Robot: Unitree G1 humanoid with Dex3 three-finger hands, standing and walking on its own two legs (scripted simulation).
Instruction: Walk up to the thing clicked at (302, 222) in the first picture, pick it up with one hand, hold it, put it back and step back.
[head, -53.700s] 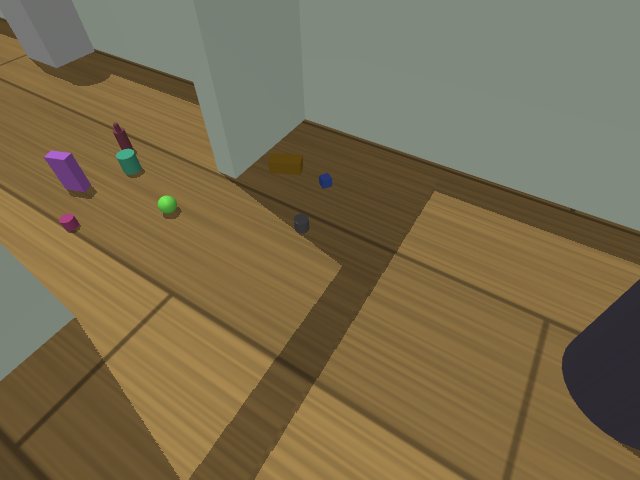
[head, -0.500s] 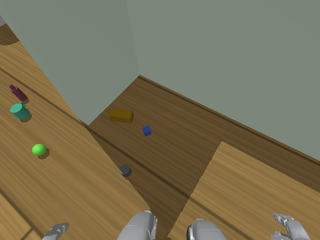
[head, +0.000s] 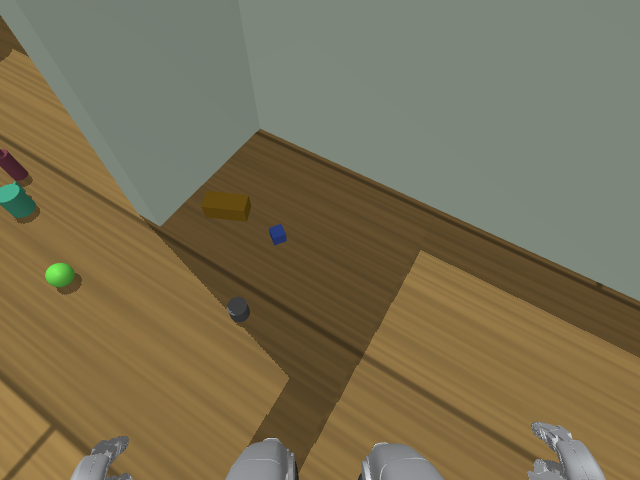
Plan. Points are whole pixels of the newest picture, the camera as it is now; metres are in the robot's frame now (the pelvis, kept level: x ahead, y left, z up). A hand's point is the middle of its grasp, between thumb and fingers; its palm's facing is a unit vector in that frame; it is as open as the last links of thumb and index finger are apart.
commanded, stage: step back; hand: left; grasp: from above
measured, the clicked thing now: (238, 309) +0.59 +0.28 -0.72
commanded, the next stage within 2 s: none
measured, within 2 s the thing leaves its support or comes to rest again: neither
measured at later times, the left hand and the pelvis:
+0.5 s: hand out of the picture -0.03 +0.29 -0.14, palm faces +0.03 -0.93 -0.38, open 7.4 cm; pelvis -0.14 +0.01 +0.01, yaw +2 degrees
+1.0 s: hand out of the picture -0.22 +0.24 -0.13, palm faces -0.01 -0.90 -0.43, open 7.4 cm; pelvis -0.31 -0.03 +0.00, yaw +0 degrees
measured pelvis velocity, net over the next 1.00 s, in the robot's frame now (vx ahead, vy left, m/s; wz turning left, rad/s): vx -0.31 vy -0.03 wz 0.00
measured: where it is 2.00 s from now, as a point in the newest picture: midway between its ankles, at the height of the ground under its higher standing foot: outside the picture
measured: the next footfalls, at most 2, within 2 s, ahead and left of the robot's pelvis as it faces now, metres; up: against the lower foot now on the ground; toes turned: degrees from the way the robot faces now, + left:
right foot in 0.02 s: +0.03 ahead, -0.12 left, +0.00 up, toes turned +3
left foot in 0.36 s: -0.07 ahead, +0.12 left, +0.00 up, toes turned +0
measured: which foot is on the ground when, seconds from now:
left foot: down 0.00-0.04, up 0.06-0.34, down 0.36-0.80, up 0.82-1.00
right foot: up 0.00-0.00, down 0.02-0.38, up 0.40-0.74, down 0.76-1.00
